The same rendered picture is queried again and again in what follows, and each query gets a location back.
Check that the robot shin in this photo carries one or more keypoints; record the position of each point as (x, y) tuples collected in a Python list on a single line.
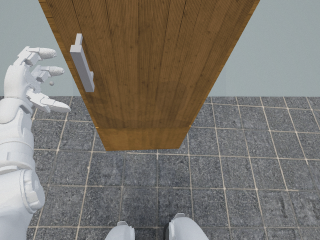
[(178, 215), (122, 223)]

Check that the left robot upper arm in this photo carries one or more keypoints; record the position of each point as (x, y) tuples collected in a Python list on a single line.
[(21, 195)]

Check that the robot right shin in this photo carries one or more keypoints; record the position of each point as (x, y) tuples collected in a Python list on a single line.
[(178, 215)]

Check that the handle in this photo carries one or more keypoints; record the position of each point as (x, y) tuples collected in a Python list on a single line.
[(79, 59)]

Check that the robot left hand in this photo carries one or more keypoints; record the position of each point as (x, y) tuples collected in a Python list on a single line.
[(18, 80)]

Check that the robot left shin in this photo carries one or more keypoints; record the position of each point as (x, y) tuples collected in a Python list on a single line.
[(122, 223)]

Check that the cupboard door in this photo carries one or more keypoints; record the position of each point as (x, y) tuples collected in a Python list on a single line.
[(153, 61)]

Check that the robot left forearm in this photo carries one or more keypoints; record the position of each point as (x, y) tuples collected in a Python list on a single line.
[(16, 138)]

